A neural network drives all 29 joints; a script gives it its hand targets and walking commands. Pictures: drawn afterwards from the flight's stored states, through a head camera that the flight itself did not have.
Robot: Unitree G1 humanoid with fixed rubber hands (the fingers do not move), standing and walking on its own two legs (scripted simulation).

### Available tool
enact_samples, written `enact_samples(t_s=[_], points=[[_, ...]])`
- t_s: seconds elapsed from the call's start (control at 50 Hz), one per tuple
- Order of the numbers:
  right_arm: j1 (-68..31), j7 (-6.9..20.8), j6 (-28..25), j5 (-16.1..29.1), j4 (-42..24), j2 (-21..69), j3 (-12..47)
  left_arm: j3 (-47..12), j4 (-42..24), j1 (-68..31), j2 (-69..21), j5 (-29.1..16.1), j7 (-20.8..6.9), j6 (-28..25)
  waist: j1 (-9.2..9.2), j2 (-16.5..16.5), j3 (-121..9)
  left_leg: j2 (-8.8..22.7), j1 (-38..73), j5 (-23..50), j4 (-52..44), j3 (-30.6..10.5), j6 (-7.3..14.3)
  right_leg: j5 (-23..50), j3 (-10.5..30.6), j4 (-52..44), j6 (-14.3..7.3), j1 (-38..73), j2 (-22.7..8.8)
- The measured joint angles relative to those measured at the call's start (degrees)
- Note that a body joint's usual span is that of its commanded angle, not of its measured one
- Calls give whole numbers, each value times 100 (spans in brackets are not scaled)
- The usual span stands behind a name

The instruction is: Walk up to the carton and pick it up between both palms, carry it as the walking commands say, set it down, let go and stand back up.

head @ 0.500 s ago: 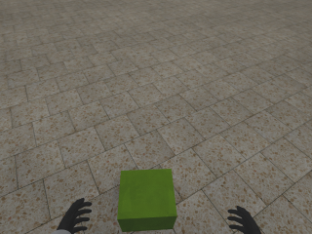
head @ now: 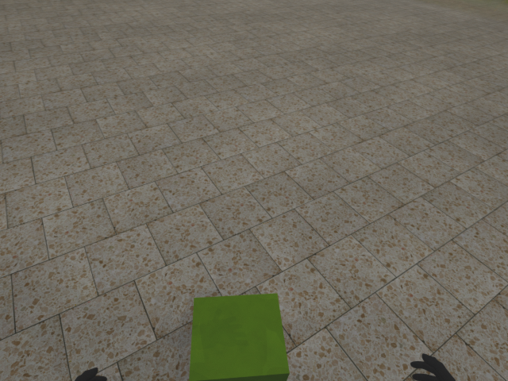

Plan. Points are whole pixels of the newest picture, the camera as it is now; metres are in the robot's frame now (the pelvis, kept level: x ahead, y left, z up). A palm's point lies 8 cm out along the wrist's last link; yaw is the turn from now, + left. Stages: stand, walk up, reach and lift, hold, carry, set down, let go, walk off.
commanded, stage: stand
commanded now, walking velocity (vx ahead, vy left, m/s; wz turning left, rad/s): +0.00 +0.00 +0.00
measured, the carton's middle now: (237, 347) +0.43 +0.05 -0.65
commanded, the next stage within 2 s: none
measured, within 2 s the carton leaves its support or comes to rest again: neither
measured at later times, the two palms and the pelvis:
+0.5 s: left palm out of the picture +0.05 +0.30 -0.10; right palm out of the picture +0.09 -0.31 -0.08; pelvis -0.03 +0.00 +0.00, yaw +0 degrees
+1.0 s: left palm out of the picture +0.03 +0.30 -0.10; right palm out of the picture +0.07 -0.31 -0.09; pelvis -0.04 -0.01 +0.01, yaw +1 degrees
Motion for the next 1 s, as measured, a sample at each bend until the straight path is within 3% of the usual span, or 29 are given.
enact_samples(t_s=[0.52, 1.0], points=[[-62, 23, -50, 58, 978, -222, 97, -148, 946, -72, 137, -59, 14, -96, -19, 139, 142, -7, 109, 416, -381, -37, -26, 287, -35, -152, -19, 12, -11], [-249, 43, -41, 145, 1471, -196, 226, -251, 1556, -346, 200, -78, -18, -151, -14, 125, 272, 104, 142, 631, -560, -129, -98, 576, -109, -483, -70, 122, 95]])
